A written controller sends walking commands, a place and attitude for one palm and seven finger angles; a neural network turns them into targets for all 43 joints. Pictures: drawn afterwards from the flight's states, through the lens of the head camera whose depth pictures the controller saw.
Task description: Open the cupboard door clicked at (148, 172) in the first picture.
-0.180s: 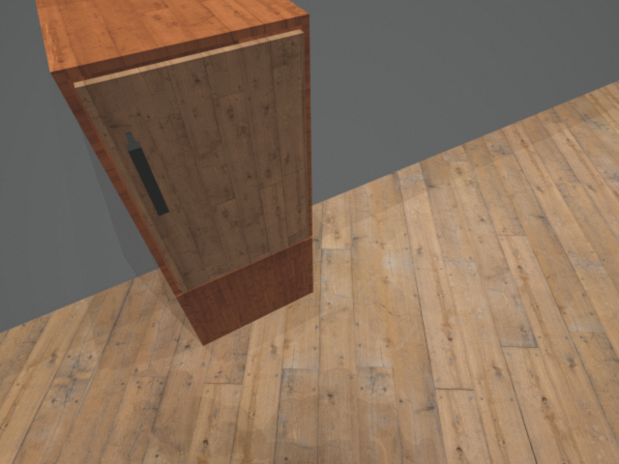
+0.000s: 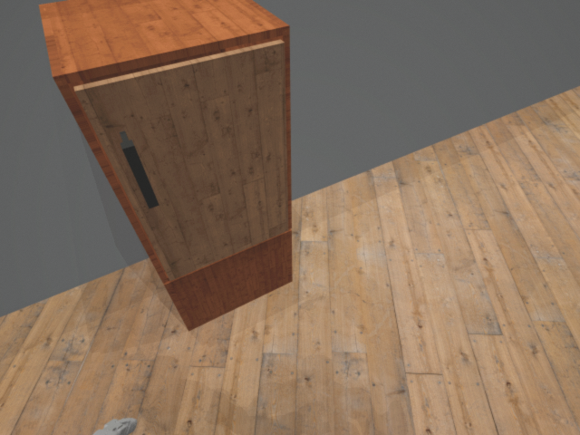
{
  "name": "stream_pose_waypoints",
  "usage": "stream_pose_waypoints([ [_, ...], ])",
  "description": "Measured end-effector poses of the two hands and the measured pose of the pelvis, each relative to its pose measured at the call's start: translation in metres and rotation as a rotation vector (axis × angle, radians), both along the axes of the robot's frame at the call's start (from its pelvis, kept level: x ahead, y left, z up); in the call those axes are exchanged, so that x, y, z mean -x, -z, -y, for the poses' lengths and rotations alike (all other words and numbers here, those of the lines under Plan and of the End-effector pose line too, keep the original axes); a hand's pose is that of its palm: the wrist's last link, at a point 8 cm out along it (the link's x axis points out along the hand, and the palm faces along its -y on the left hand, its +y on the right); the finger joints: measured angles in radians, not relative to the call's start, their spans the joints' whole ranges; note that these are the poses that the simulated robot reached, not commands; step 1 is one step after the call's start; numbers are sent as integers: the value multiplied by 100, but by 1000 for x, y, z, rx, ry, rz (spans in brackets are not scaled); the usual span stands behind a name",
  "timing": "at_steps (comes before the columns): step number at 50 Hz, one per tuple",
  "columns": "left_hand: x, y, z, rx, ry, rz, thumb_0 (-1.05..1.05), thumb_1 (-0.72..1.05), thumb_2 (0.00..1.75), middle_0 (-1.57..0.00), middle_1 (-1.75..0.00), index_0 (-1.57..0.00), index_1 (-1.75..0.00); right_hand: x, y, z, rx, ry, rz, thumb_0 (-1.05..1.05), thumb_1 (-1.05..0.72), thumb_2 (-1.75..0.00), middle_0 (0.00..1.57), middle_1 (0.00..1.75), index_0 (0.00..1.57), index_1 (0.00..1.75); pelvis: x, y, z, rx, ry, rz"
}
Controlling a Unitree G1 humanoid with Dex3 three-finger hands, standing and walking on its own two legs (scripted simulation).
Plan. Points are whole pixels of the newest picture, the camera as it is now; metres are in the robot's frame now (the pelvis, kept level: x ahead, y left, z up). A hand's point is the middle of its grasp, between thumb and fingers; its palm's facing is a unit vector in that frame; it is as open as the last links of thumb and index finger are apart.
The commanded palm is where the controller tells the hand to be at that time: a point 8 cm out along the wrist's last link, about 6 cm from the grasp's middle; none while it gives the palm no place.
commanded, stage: stand and wait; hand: left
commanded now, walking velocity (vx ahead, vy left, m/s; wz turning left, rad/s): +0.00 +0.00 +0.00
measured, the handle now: (138, 170) +0.57 +0.34 +0.02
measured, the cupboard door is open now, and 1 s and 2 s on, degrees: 0 0 0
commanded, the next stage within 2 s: look at it before walking up in 0.64 s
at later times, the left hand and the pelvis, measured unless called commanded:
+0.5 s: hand out of the picture +0.05 +0.21 -0.16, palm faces -0.01 -0.95 -0.30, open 7.4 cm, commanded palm none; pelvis +0.00 -0.01 +0.00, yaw +0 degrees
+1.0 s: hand out of the picture +0.02 +0.19 -0.16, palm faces +0.01 -0.97 -0.24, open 7.4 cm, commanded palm none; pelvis -0.01 -0.01 +0.01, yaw +0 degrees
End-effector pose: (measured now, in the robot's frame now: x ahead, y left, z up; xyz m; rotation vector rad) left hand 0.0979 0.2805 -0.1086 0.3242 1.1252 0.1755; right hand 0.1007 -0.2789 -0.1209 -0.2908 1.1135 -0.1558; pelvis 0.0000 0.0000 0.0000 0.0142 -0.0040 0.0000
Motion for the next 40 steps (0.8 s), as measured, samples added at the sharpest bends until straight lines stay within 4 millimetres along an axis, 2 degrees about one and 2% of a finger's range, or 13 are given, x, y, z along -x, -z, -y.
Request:
stream_pose_waypoints([
  [4,-1,0,6,11,-2,5,0,90,90,-20,-30,-20,-30,-7,-2,-1,-7,-9,12,1,-90,-89,20,30,20,30,-1,-1,3,0,-1,1],
  [9,8,3,12,21,-16,-19,0,90,90,-20,-30,-20,-30,-4,-1,-1,-13,-8,-8,1,-90,-89,20,30,20,30,-1,-3,7,1,-3,2],
  [24,56,13,22,36,-68,-148,0,90,90,-20,-30,-20,-30,48,11,2,-26,40,-161,1,-90,-89,20,30,20,30,0,-5,13,5,-4,8],
  [31,65,16,29,52,-75,-160,0,90,90,-20,-30,-20,-30,65,13,-3,-38,57,-189,1,-90,-89,20,30,20,30,4,-5,14,6,-3,12],
  [40,69,19,39,79,-76,-149,0,91,90,-20,-30,-20,-30,76,15,-15,-62,65,-194,1,-90,-89,20,30,20,30,8,-6,13,7,-3,15],
])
